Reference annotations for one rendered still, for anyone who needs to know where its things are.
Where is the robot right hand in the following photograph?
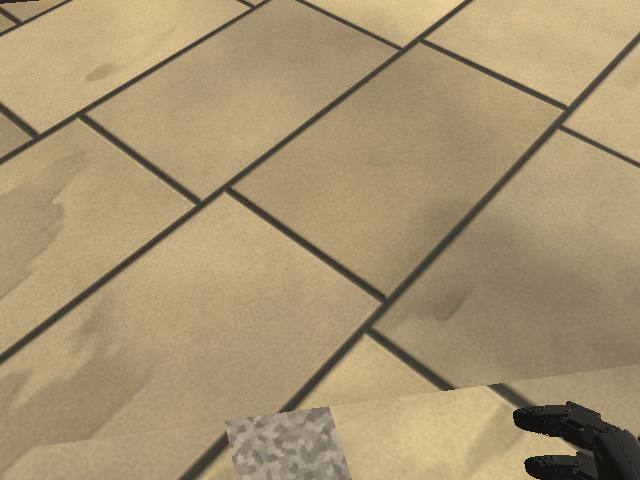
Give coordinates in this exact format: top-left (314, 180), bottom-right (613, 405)
top-left (513, 401), bottom-right (640, 480)

